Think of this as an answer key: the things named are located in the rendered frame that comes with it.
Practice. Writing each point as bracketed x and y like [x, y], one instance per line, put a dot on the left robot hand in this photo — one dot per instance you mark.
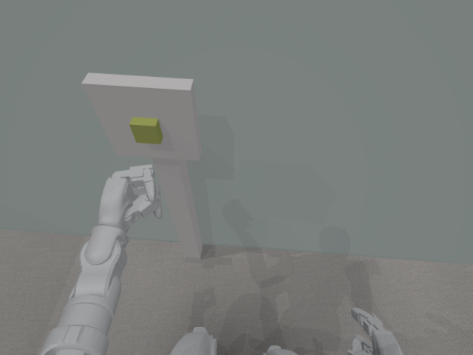
[118, 195]

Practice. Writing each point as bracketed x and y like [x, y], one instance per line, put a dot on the right robot hand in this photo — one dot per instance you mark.
[383, 341]

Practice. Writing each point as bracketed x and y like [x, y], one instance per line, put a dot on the left robot shin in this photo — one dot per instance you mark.
[200, 329]

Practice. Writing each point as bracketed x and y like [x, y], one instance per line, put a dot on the left robot forearm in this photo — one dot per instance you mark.
[90, 309]

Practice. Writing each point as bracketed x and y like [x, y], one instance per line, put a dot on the panel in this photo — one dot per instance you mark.
[118, 98]

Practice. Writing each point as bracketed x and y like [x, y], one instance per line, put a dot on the robot left thigh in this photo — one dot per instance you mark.
[196, 343]

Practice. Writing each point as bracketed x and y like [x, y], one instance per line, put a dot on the button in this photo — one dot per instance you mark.
[146, 130]

